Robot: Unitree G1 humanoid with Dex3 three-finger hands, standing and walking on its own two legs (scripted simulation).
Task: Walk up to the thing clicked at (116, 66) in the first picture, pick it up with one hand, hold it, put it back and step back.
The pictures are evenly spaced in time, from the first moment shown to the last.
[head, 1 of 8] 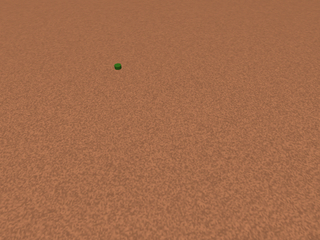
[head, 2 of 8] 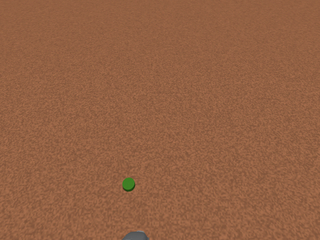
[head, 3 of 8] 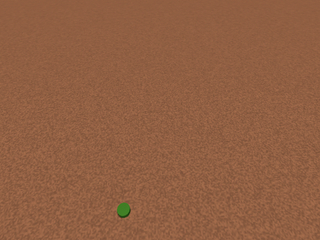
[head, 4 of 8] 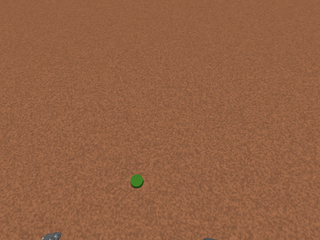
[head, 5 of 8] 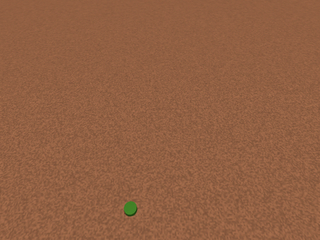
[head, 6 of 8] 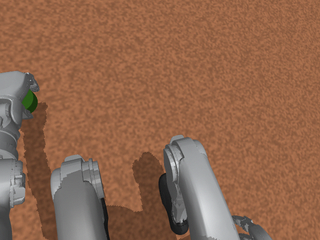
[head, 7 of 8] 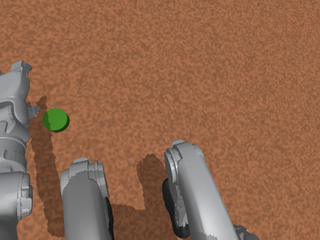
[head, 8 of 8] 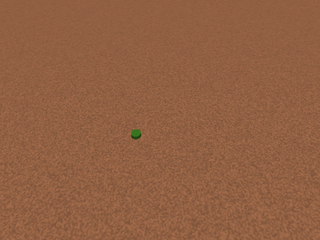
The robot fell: no
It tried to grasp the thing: yes
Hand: left
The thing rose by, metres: 0.69
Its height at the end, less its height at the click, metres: +0.00
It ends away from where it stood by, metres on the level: 0.01
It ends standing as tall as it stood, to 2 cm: yes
